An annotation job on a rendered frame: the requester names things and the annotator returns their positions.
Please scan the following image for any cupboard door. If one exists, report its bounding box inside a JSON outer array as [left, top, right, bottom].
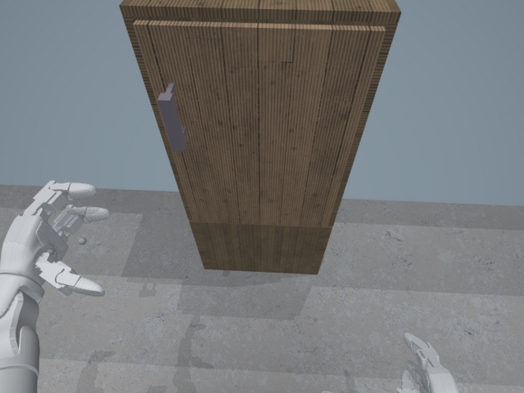
[[133, 20, 386, 228]]

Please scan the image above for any left robot hand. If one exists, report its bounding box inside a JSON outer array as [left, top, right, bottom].
[[0, 180, 111, 296]]

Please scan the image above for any handle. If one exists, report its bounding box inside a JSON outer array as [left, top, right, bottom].
[[157, 83, 186, 151]]

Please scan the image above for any robot left forearm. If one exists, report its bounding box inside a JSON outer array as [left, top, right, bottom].
[[0, 273, 45, 393]]

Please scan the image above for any right robot hand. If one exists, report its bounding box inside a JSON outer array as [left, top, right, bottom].
[[396, 332, 459, 393]]

